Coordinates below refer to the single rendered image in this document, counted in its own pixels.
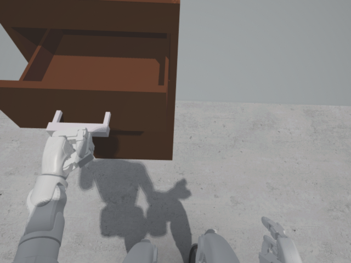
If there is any robot thigh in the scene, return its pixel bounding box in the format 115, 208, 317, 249
197, 233, 240, 263
122, 242, 158, 263

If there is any robot right thigh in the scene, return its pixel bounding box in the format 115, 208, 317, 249
197, 233, 240, 263

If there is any robot right hand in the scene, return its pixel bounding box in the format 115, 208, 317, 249
259, 216, 302, 263

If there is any left robot forearm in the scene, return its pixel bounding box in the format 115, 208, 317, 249
12, 174, 68, 263

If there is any cabinet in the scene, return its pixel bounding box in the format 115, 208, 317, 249
0, 0, 180, 161

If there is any handle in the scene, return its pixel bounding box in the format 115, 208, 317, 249
46, 110, 111, 137

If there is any robot left hand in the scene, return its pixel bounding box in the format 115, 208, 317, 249
41, 127, 95, 180

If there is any drawer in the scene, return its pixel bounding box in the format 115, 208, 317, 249
0, 28, 171, 132

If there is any robot left thigh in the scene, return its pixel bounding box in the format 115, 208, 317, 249
122, 242, 158, 263

